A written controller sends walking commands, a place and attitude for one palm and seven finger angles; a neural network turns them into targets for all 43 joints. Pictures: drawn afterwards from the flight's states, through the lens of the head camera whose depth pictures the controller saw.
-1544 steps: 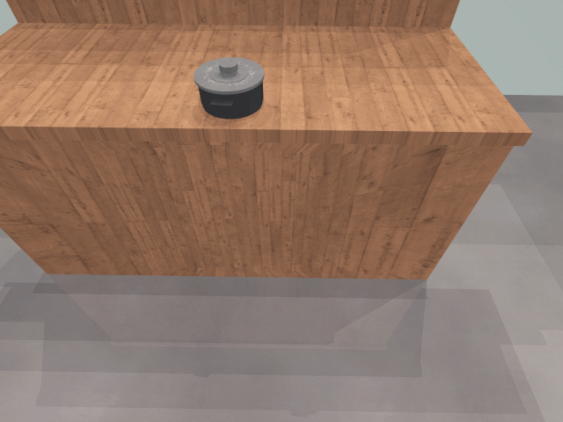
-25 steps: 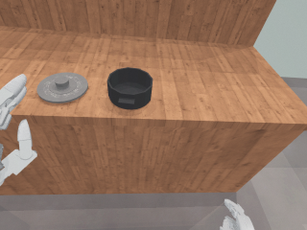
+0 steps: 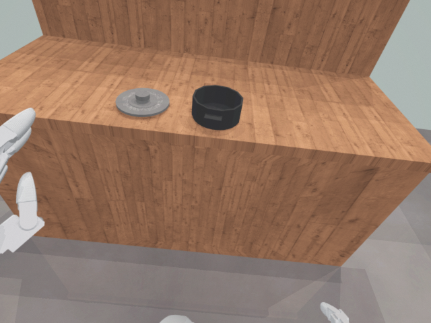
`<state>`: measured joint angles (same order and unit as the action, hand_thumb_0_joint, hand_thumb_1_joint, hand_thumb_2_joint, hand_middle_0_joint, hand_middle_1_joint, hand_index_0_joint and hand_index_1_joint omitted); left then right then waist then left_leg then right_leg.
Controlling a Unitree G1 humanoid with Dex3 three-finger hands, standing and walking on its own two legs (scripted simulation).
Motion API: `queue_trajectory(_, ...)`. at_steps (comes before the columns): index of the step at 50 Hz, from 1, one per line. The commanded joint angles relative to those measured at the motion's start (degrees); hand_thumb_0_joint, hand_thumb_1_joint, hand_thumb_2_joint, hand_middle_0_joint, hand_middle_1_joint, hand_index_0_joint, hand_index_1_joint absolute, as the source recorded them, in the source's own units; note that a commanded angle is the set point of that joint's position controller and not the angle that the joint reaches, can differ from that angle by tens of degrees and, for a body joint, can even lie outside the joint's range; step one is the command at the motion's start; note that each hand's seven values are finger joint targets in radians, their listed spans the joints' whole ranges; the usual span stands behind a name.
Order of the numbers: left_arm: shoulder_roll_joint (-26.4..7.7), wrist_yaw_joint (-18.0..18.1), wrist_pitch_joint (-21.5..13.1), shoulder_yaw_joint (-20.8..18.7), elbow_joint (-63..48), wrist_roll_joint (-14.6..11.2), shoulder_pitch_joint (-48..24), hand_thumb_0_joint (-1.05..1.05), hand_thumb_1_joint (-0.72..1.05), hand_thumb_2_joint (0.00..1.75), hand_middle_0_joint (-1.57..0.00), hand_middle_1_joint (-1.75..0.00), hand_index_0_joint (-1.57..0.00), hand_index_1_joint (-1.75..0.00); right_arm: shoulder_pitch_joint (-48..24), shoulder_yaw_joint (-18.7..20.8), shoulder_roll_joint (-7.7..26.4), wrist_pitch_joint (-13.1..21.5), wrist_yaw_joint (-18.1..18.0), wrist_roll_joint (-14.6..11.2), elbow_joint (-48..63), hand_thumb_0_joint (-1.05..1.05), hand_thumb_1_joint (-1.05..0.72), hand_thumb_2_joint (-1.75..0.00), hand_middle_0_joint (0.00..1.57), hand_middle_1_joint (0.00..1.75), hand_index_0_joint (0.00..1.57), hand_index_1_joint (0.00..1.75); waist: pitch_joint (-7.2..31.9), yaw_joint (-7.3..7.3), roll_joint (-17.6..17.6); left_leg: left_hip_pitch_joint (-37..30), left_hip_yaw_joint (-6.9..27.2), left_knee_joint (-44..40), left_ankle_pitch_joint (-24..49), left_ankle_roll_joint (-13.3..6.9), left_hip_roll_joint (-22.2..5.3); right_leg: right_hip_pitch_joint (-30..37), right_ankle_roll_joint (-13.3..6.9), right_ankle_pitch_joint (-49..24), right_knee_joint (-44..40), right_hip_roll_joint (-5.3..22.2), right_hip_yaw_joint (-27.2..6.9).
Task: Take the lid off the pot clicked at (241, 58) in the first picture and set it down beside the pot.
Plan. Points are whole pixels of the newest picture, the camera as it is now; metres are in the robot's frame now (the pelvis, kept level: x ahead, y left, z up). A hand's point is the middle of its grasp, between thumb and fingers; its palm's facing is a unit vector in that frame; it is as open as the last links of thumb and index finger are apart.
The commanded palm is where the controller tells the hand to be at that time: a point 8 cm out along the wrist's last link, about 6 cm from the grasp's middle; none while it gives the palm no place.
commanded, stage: stop stepping back and stand still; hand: left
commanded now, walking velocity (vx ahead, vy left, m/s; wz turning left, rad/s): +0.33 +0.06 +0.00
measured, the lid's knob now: (142, 95) +0.77 +0.31 +0.03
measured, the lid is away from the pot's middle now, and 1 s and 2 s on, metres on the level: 0.25 0.25 0.25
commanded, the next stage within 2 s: let the arm hang, fingers relaxed in 1.74 s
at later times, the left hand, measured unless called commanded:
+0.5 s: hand out of the picture +0.13 +0.30 +0.21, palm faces +0.47 -0.75 -0.46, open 7.4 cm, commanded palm none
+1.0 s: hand out of the picture +0.08 +0.23 -0.18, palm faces +0.10 -0.98 -0.17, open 7.1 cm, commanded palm none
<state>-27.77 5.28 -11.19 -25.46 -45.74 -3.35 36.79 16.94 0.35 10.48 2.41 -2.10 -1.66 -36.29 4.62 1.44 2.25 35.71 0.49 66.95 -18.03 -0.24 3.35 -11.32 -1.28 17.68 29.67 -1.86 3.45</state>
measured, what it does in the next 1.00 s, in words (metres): steps on the spot: left foot, then right foot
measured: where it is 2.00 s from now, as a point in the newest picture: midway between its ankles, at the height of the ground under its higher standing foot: outside the picture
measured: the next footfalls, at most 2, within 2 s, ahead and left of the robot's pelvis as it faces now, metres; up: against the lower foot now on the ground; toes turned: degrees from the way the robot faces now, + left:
left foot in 0.14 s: -0.07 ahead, +0.16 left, +0.00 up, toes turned +3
right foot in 0.40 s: +0.01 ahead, -0.07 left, +0.00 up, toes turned +0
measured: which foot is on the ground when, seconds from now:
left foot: up 0.00-0.12, down 0.14-0.40, up 0.42-0.58, down 0.60-1.00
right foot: down 0.00-0.14, up 0.16-0.38, down 0.40-0.58, up 0.60-0.82, down 0.84-1.00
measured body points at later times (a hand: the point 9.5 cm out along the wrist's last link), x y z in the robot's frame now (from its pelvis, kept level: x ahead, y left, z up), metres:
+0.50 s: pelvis -0.06 +0.05 -0.01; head -0.07 +0.05 +0.44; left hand +0.10 +0.34 +0.23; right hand +0.08 -0.19 -0.11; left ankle -0.10 +0.14 -0.69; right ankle -0.03 -0.07 -0.73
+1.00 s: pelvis +0.01 +0.05 -0.01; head +0.06 +0.08 +0.44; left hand +0.07 +0.28 -0.16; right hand +0.03 -0.19 -0.14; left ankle -0.04 +0.14 -0.73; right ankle +0.00 -0.09 -0.73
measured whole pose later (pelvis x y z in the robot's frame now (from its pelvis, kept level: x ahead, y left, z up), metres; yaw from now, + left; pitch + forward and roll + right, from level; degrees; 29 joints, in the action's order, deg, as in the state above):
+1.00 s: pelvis +0.01 +0.05 -0.01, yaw +7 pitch +3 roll -2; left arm -9.7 1.6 -0.2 -2.4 49.7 0.9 13.3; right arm 20.2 3.1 9.9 -0.8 -1.1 0.4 -52.3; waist -2.8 -3.1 0.6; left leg 18.3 -1.1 40.3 -22.7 -1.5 -0.8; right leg -17.1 1.0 21.2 35.6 -1.1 -0.9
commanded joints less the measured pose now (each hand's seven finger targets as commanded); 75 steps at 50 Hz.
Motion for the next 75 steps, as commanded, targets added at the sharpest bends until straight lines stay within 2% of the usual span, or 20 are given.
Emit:
queue_trajectory(1,-3.8,-0.1,-0.6,0.2,8.0,-0.6,-18.5,0.00,0.90,0.90,-0.20,-0.30,-0.20,-0.30,-12.0,2.2,7.0,3.0,-1.7,-0.7,12.3,0.00,-0.90,-0.90,0.20,0.30,0.20,0.30,-14.6,-4.52,2.9,-11.4,2.7,-4.5,-7.3,-1.5,-7.3,-29.4,-6.0,19.7,-16.5,18.3,-13.7)
queue_trajectory(5,-3.3,1.8,-2.9,0.5,7.5,0.4,-19.1,0.00,0.90,0.90,-0.20,-0.30,-0.20,-0.30,-8.6,1.1,6.4,7.0,-3.3,-0.8,10.3,0.00,-0.90,-0.90,0.20,0.30,0.20,0.30,-6.9,-2.78,-3.7,-21.5,-5.2,-44.9,-10.1,-4.0,-4.0,-13.2,-4.5,16.8,-3.9,10.9,-9.7)
queue_trajectory(7,-4.9,2.5,-5.3,-0.7,-6.1,-0.3,-16.5,0.00,0.90,0.90,-0.20,-0.30,-0.20,-0.30,-7.7,1.9,7.7,8.9,-2.8,-0.4,13.5,0.00,-0.90,-0.90,0.20,0.30,0.20,0.30,-1.9,-2.58,-23.8,-34.4,13.7,-54.5,-3.8,-8.7,-17.3,-21.4,0.3,12.0,23.1,-0.4,0.6)
queue_trajectory(11,-10.4,2.9,-6.5,-6.6,-17.8,-0.1,-10.0,0.00,0.90,0.90,-0.20,-0.30,-0.20,-0.30,-7.9,2.5,6.8,11.7,0.1,0.8,11.6,0.00,-0.90,-0.90,0.20,0.30,0.20,0.30,-2.6,-3.13,-13.1,-28.5,25.5,-51.9,12.5,-14.4,-24.6,-26.9,1.1,12.1,30.9,3.9,-7.2)
queue_trajectory(17,-7.0,3.9,-3.6,-7.3,-2.0,-0.2,-4.3,0.00,0.90,0.90,-0.20,-0.30,-0.20,-0.30,-8.4,2.0,7.7,8.8,-0.1,0.6,10.1,0.00,-0.90,-0.90,0.20,0.30,0.20,0.30,-4.4,-1.23,-14.0,-9.9,2.8,-42.5,-6.3,-6.0,-15.0,5.9,0.4,4.0,2.9,-0.8,2.4)
queue_trajectory(20,-7.7,3.1,-3.2,-6.9,8.6,-0.5,-9.8,0.00,0.90,0.90,-0.20,-0.30,-0.20,-0.30,-8.7,3.9,8.1,6.0,-0.4,-0.5,10.3,0.00,-0.90,-0.90,0.20,0.30,0.20,0.30,-3.1,-2.69,18.9,1.6,-3.6,-5.7,-14.6,-2.0,-2.1,7.7,-10.2,14.8,-16.0,18.5,-35.6)
queue_trajectory(21,-6.0,2.7,-3.6,-6.3,12.6,-1.0,-9.4,0.00,0.90,0.90,-0.20,-0.30,-0.20,-0.30,-9.3,4.0,8.0,5.4,-0.3,-0.3,9.8,0.00,-0.90,-0.90,0.20,0.30,0.20,0.30,-5.6,-2.60,14.4,2.8,0.1,2.6,-13.8,-1.5,-3.6,5.9,-11.8,3.8,-16.0,20.7,-35.7)
queue_trajectory(25,-4.7,1.6,-3.9,-5.0,6.6,-0.3,-9.4,0.00,0.90,0.90,-0.20,-0.30,-0.20,-0.30,-9.6,3.1,6.9,3.2,-0.3,-0.5,10.2,0.00,-0.90,-0.90,0.20,0.30,0.20,0.30,-5.8,-3.08,12.6,-16.0,1.7,-13.4,-11.3,-2.8,-8.3,-15.3,-9.7,17.9,-15.2,16.9,-20.3)
queue_trajectory(26,9.6,-3.0,7.2,17.5,46.3,7.9,-19.1,0.00,0.90,0.90,-0.20,-0.30,-0.20,-0.30,-2.6,5.7,11.3,6.0,4.6,0.9,-4.3,0.00,-0.90,-0.90,0.20,0.30,0.20,0.30,-4.0,-10.08,4.8,-16.7,2.6,-18.6,-12.3,-2.3,-13.5,-21.1,-6.6,8.6,-4.4,19.9,-2.2)
queue_trajectory(27,10.7,-4.6,11.4,17.1,46.2,7.3,-20.1,0.00,0.90,0.90,-0.20,-0.30,-0.20,-0.30,3.7,5.2,8.9,1.4,4.4,1.8,-3.2,0.00,-0.90,-0.90,0.20,0.30,0.20,0.30,-5.9,-10.99,0.1,-28.2,-3.3,-26.1,-4.7,-0.6,-8.3,-31.7,-4.3,18.1,2.4,13.9,-0.1)
queue_trajectory(29,15.9,-5.3,13.1,18.6,47.8,6.4,-19.1,0.00,0.90,0.90,-0.20,-0.30,-0.20,-0.30,7.3,5.1,12.0,-1.5,3.5,4.0,-1.0,0.00,-0.90,-0.90,0.20,0.30,0.20,0.30,-11.3,-10.34,-22.1,-18.8,28.2,-50.3,-20.2,-7.7,-19.1,-38.6,1.5,22.9,36.5,-0.1,3.6)
queue_trajectory(31,11.0,-5.3,10.6,17.7,52.0,5.6,-24.4,0.00,0.90,0.90,-0.20,-0.30,-0.20,-0.30,1.8,6.1,17.7,0.1,2.0,4.6,2.7,0.00,-0.90,-0.90,0.20,0.30,0.20,0.30,-9.4,-6.15,-4.5,-13.3,46.0,-53.7,-12.1,-17.4,-28.7,-35.5,1.4,12.2,46.0,5.5,-11.2)
queue_trajectory(33,11.5,-5.8,11.6,18.3,60.4,5.7,-27.6,0.00,0.90,0.90,-0.20,-0.30,-0.20,-0.30,-3.3,5.1,14.9,0.3,1.2,5.4,1.5,0.00,-0.90,-0.90,0.20,0.30,0.20,0.30,-5.5,-4.00,1.7,-10.6,33.0,-49.9,-5.4,-13.2,-22.3,-30.6,2.5,9.4,45.1,4.6,-10.0)
queue_trajectory(39,9.9,-6.3,10.7,22.0,82.1,4.3,-19.6,0.00,0.90,0.90,-0.20,-0.30,-0.20,-0.30,0.3,3.5,10.7,-0.1,0.3,3.6,-6.4,0.00,-0.90,-0.90,0.20,0.30,0.20,0.30,2.7,-0.70,-16.3,-17.1,4.7,-36.3,15.5,-3.6,-10.5,-1.7,2.2,0.0,3.2,0.4,-1.7)
queue_trajectory(41,4.6,-5.0,9.3,21.3,86.9,4.2,-16.6,0.00,0.90,0.90,-0.20,-0.30,-0.20,-0.30,3.4,2.9,5.1,-0.2,0.8,1.8,-7.6,0.00,-0.90,-0.90,0.20,0.30,0.20,0.30,5.4,-0.91,2.8,-6.6,-2.0,-25.3,1.7,0.3,-4.1,10.7,-3.1,-17.0,-2.8,13.2,-22.4)
queue_trajectory(43,5.3,-4.5,8.7,20.8,88.5,4.8,-17.6,0.00,0.90,0.90,-0.20,-0.30,-0.20,-0.30,4.8,3.3,4.3,-0.4,1.0,2.1,-8.6,0.00,-0.90,-0.90,0.20,0.30,0.20,0.30,4.4,-2.30,-2.6,-8.7,-1.9,-18.4,-12.4,0.9,-3.5,7.7,-10.6,-23.5,-7.4,19.9,-27.2)
queue_trajectory(47,10.5,-2.6,9.4,21.1,91.6,4.2,-23.8,0.00,0.90,0.90,-0.20,-0.30,-0.20,-0.30,6.7,4.0,3.9,-1.3,0.9,2.1,-11.3,0.00,-0.90,-0.90,0.20,0.30,0.20,0.30,0.8,-4.44,8.7,-12.8,-0.1,-27.6,-1.4,-0.3,-5.8,6.6,-7.4,-41.3,-1.0,13.6,-16.3)
queue_trajectory(53,14.1,-3.4,11.0,22.5,95.1,3.1,-26.1,0.00,0.90,0.90,-0.20,-0.30,-0.20,-0.30,11.6,3.6,5.7,-1.8,-1.1,2.9,-16.8,0.00,-0.90,-0.90,0.20,0.30,0.20,0.30,-5.0,-5.31,-15.8,-38.5,10.3,-40.7,63.7,-9.9,-19.5,-15.4,1.4,10.2,14.6,1.6,-2.8)
queue_trajectory(62,9.3,-3.3,10.6,22.6,99.7,3.6,-23.9,0.00,0.90,0.90,-0.20,-0.30,-0.20,-0.30,5.9,3.2,2.7,-2.4,0.3,1.7,-17.7,0.00,-0.90,-0.90,0.20,0.30,0.20,0.30,-6.9,-3.11,1.6,-22.0,-1.1,-41.2,-1.6,-1.2,-6.1,1.8,-5.0,-13.6,-7.7,12.3,-13.8)
queue_trajectory(75,13.5,-2.4,10.6,21.9,102.0,3.6,-21.8,0.00,0.90,0.90,-0.20,-0.30,-0.20,-0.30,6.9,3.4,1.8,-2.2,-1.1,2.1,-21.5,0.00,-0.90,-0.90,0.20,0.30,0.20,0.30,-3.2,-2.60,-4.7,-32.5,-1.8,-39.2,32.2,-1.8,-10.1,3.0,-2.4,-30.9,0.3,6.5,-6.1)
